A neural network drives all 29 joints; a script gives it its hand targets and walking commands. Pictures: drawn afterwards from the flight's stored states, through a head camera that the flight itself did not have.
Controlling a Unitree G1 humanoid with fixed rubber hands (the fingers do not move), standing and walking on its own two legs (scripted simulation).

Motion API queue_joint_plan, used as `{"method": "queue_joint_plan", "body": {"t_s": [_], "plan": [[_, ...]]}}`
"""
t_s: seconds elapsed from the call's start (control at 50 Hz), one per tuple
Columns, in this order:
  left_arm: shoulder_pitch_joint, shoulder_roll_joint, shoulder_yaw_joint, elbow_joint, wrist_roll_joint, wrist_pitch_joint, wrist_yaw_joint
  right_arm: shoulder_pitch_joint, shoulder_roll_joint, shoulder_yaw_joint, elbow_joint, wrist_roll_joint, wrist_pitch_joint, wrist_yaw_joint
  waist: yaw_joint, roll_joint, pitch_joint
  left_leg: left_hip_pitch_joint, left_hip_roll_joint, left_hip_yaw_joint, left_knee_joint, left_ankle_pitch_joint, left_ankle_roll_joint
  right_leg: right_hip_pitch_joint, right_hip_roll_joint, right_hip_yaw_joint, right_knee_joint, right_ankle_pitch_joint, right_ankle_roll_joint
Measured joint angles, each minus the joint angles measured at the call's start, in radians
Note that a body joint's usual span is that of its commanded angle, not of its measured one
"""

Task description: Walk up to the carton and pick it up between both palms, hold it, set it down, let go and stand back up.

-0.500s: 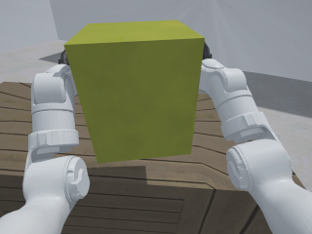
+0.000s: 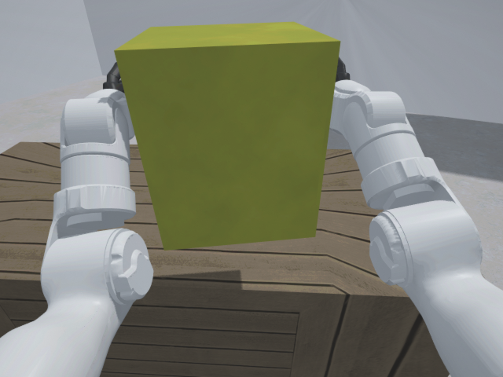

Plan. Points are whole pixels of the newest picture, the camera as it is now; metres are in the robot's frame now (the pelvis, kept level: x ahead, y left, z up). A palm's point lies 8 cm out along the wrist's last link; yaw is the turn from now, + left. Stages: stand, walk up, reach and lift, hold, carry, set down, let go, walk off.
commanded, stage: hold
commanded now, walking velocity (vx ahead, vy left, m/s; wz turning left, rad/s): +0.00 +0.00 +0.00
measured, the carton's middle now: (232, 130) +0.36 +0.01 +0.31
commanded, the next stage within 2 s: set down in 1.06 s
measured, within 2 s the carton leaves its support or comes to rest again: neither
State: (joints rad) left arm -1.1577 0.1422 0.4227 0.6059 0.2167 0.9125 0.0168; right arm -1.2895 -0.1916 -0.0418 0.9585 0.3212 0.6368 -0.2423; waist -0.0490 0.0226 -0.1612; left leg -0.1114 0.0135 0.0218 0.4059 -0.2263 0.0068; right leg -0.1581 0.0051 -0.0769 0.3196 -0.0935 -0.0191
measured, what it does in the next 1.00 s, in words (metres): stands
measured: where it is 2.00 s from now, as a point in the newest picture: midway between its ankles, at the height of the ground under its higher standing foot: outside the picture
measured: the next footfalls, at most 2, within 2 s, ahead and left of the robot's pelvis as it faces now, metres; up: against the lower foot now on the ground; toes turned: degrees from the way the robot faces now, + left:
none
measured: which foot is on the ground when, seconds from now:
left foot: down 0.00-1.00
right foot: down 0.00-1.00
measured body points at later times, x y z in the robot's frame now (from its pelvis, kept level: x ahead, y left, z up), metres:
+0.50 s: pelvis +0.00 -0.02 +0.00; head -0.08 +0.00 +0.44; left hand +0.40 +0.16 +0.32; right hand +0.40 -0.15 +0.33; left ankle +0.00 +0.11 -0.74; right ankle +0.06 -0.11 -0.75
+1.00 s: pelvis +0.02 +0.00 +0.00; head -0.06 +0.00 +0.44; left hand +0.41 +0.17 +0.31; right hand +0.41 -0.13 +0.32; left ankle +0.00 +0.11 -0.74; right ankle +0.06 -0.11 -0.74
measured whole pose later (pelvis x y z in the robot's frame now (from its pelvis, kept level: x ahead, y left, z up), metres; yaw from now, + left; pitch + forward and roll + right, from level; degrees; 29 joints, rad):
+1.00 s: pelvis +0.02 +0.00 +0.00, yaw +3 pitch -3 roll -2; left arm -1.00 0.16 0.34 0.44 0.15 0.91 0.00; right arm -1.13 -0.18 0.04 0.75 0.42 0.67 -0.32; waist -0.09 0.02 -0.15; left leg -0.11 0.02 -0.03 0.42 -0.25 -0.01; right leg -0.11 0.02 -0.12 0.29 -0.11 -0.02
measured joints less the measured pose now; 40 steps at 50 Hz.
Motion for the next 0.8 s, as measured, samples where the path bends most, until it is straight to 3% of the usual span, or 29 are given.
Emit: {"method": "queue_joint_plan", "body": {"t_s": [0.1,0.18,0.4,0.58,0.8], "plan": [[-0.051,0.041,-0.016,0.086,-0.025,-0.031,0.0,-0.033,0.009,-0.017,0.043,-0.026,-0.016,0.001,0.003,-0.014,-0.013,-0.03,0.005,-0.025,-0.003,0.013,-0.014,-0.022,0.004,-0.024,-0.002,0.002,-0.014],[-0.059,0.069,-0.031,0.125,-0.038,-0.041,-0.01,-0.023,0.029,-0.03,0.047,-0.026,-0.021,-0.014,-0.017,-0.029,-0.022,-0.045,0.01,-0.048,-0.001,0.015,-0.025,-0.025,0.009,-0.047,-0.007,0.0,-0.023],[0.029,0.06,-0.04,0.023,-0.052,-0.048,-0.041,0.07,0.04,0.008,-0.099,0.045,0.004,-0.077,-0.053,-0.042,0.008,-0.04,0.018,-0.066,0.009,0.012,-0.034,-0.006,0.018,-0.064,-0.019,0.002,-0.03],[0.041,0.042,-0.05,-0.015,-0.049,-0.049,-0.03,0.05,0.03,-0.021,-0.098,0.037,0.01,-0.068,-0.054,-0.027,-0.004,-0.06,0.009,-0.046,0.009,0.013,-0.022,-0.036,0.008,-0.044,-0.01,0.006,-0.019],[-0.002,0.039,-0.028,0.06,-0.028,-0.054,-0.019,0.041,0.017,0.013,-0.046,0.029,0.006,-0.041,-0.027,0.004,-0.017,-0.03,0.001,-0.032,-0.01,0.0,-0.01,-0.017,0.002,-0.028,-0.013,-0.01,-0.007]]}}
